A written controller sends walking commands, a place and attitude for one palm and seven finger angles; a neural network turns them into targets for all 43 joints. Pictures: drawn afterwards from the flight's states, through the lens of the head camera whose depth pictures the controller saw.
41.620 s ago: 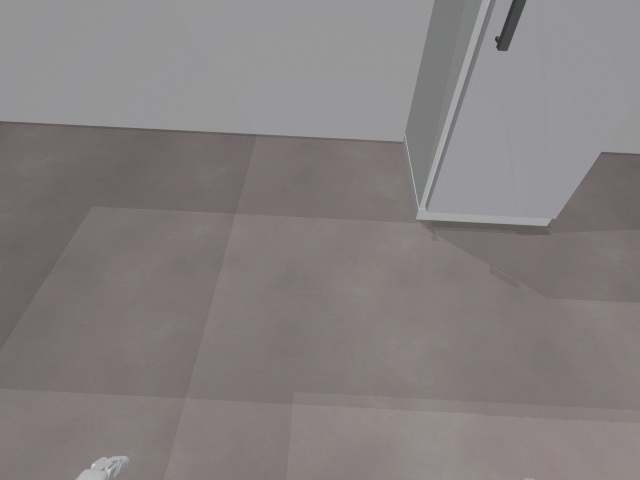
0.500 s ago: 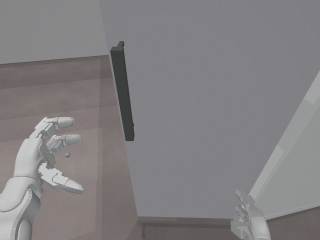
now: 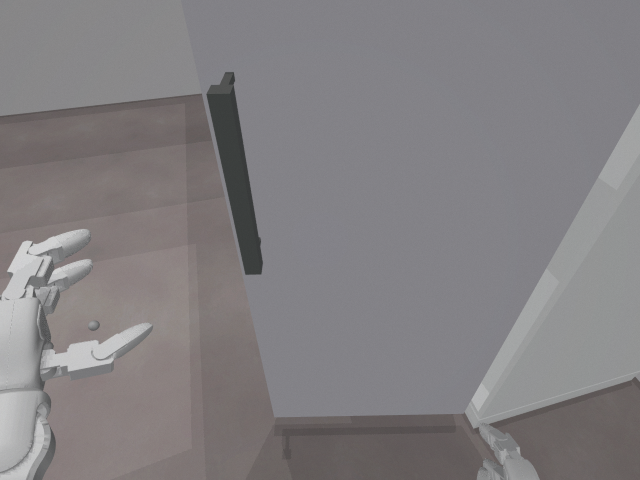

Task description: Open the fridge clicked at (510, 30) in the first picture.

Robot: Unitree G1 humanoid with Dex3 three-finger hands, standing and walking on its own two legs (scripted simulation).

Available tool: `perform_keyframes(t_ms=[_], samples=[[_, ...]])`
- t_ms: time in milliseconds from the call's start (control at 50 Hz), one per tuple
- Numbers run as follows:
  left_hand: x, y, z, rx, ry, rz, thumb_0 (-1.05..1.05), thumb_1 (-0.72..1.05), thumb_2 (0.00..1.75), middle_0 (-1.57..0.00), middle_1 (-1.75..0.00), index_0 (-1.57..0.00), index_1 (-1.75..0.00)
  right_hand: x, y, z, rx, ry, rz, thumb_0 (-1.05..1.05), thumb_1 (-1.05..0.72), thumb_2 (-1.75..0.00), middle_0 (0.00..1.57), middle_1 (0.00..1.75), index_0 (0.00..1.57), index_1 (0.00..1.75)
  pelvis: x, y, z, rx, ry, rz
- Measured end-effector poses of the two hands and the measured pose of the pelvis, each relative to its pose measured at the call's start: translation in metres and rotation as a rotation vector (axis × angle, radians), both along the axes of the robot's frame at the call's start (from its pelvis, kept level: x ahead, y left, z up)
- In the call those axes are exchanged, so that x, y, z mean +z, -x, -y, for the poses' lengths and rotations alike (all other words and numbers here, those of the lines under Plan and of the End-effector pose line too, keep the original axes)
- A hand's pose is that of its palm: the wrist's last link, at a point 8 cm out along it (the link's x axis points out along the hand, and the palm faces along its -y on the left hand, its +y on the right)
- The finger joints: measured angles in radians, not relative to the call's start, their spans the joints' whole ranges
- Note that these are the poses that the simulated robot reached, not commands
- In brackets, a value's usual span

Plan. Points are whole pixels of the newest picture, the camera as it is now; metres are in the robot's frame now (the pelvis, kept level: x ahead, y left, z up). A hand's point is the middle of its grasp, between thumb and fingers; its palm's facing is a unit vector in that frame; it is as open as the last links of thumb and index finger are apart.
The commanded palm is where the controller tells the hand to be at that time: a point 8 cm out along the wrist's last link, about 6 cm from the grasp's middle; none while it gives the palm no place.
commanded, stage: draw the hand back to the body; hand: left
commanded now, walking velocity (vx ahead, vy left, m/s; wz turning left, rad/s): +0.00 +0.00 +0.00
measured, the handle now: (242, 185) +0.43 +0.17 +0.17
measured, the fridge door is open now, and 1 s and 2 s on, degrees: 76 76 76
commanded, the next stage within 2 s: step back with the hand held close in 0.66 s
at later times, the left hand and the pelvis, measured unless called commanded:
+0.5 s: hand (65, 336) +0.19 +0.28 +0.16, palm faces +0.50 -0.79 -0.34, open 7.6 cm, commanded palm +0.14 +0.31 +0.17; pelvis +0.00 +0.00 +0.00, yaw +0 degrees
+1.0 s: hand (76, 329) +0.20 +0.28 +0.16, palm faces +0.42 -0.80 -0.43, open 7.4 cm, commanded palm +0.13 +0.31 +0.18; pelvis -0.01 +0.01 +0.00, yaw +0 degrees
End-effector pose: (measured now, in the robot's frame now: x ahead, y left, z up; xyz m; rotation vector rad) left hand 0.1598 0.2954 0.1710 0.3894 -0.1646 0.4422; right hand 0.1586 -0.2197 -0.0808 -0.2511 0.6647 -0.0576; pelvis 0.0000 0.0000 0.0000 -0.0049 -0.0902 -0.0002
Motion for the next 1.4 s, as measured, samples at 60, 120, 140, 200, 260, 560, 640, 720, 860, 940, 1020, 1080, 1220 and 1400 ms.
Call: perform_keyframes(t_ms=[60,120,140,200,260,560,640,720,860,940,1020,1080,1220,1400], samples=[[0.003,0.000,-0.003,0.004,-0.017,0.007,-0.01,0.18,0.56,-0.23,-0.71,-0.23,-0.72,0.001,-0.001,0.001,-0.011,-0.002,0.005,0.01,-0.90,-0.90,0.21,0.30,0.20,0.30,0.001,0.000,-0.001,-0.004,-0.001,0.003],[0.003,0.002,-0.006,0.007,-0.025,0.004,-0.01,0.29,0.61,-0.23,-0.65,-0.23,-0.65,0.004,-0.005,0.000,-0.017,-0.005,0.018,0.01,-0.90,-0.90,0.21,0.30,0.20,0.30,0.001,0.000,-0.001,-0.008,-0.002,0.002],[0.003,0.003,-0.006,0.008,-0.026,0.001,0.00,0.33,0.63,-0.23,-0.63,-0.23,-0.63,0.006,-0.007,0.000,-0.018,-0.006,0.023,0.01,-0.90,-0.90,0.21,0.30,0.20,0.30,0.002,0.000,-0.001,-0.009,-0.002,0.002],[0.001,0.007,-0.008,0.014,-0.026,-0.008,0.00,0.44,0.68,-0.22,-0.56,-0.23,-0.57,0.010,-0.013,-0.001,-0.014,-0.006,0.040,0.01,-0.90,-0.90,0.21,0.30,0.20,0.30,0.002,-0.001,-0.002,-0.010,-0.001,0.003],[-0.001,0.011,-0.010,0.024,-0.025,-0.017,0.00,0.54,0.73,-0.22,-0.50,-0.22,-0.50,0.013,-0.019,-0.003,-0.006,-0.004,0.053,0.01,-0.90,-0.90,0.21,0.30,0.20,0.30,0.002,-0.002,-0.002,-0.009,0.000,0.004],[-0.001,0.014,-0.018,0.067,-0.009,-0.013,0.01,0.86,0.89,-0.21,-0.31,-0.21,-0.32,0.017,-0.034,-0.016,0.036,-0.004,0.061,0.01,-0.90,-0.90,0.21,0.30,0.20,0.30,0.003,-0.006,-0.005,0.002,0.002,0.005],[0.000,0.011,-0.016,0.055,-0.013,-0.015,0.01,0.88,0.89,-0.21,-0.30,-0.21,-0.31,0.016,-0.032,-0.017,0.031,-0.009,0.053,0.01,-0.90,-0.90,0.21,0.30,0.20,0.30,0.003,-0.007,-0.005,-0.001,0.002,0.006],[0.002,0.010,-0.016,0.050,-0.021,-0.014,0.01,0.88,0.90,-0.21,-0.30,-0.21,-0.30,0.014,-0.030,-0.016,0.025,-0.011,0.043,0.01,-0.90,-0.90,0.21,0.30,0.20,0.30,0.003,-0.008,-0.006,-0.002,0.002,0.008],[0.009,0.005,-0.020,0.050,-0.055,0.013,0.01,0.89,0.90,-0.21,-0.30,-0.21,-0.30,0.012,-0.024,-0.011,0.014,-0.003,0.011,0.01,-0.90,-0.90,0.21,0.30,0.20,0.30,0.003,-0.005,-0.006,0.006,0.009,-0.018],[0.008,0.002,-0.019,0.022,-0.091,0.009,0.01,0.89,0.90,-0.21,-0.30,-0.21,-0.30,0.013,-0.019,-0.004,-0.015,0.017,-0.013,0.01,-0.90,-0.90,0.21,0.30,0.20,0.30,0.003,0.002,-0.008,0.006,0.014,-0.058],[0.000,0.005,-0.015,-0.033,-0.109,-0.045,0.01,0.89,0.90,-0.21,-0.30,-0.21,-0.30,0.015,-0.009,0.003,-0.061,0.035,-0.029,0.01,-0.90,-0.90,0.21,0.30,0.20,0.30,0.001,0.010,-0.014,0.000,0.012,-0.084],[-0.002,0.015,-0.016,-0.063,-0.130,-0.071,0.01,0.89,0.90,-0.21,-0.30,-0.21,-0.30,0.015,0.002,0.006,-0.094,0.045,-0.038,0.01,-0.90,-0.90,0.21,0.30,0.20,0.30,0.000,0.017,-0.018,-0.004,0.009,-0.093],[0.006,0.045,-0.033,-0.040,-0.189,-0.015,0.01,0.88,0.90,-0.21,-0.30,-0.22,-0.30,0.016,0.030,-0.001,-0.107,0.063,-0.036,0.01,-0.90,-0.90,0.21,0.30,0.20,0.30,-0.005,0.041,-0.024,-0.004,0.008,-0.086],[-0.002,0.081,-0.036,0.026,-0.188,0.067,0.01,0.89,0.90,-0.21,-0.30,-0.21,-0.30,0.004,0.062,-0.011,-0.062,0.044,-0.010,0.01,-0.90,-0.90,0.21,0.30,0.20,0.30,-0.016,0.072,-0.022,0.027,0.016,-0.067]])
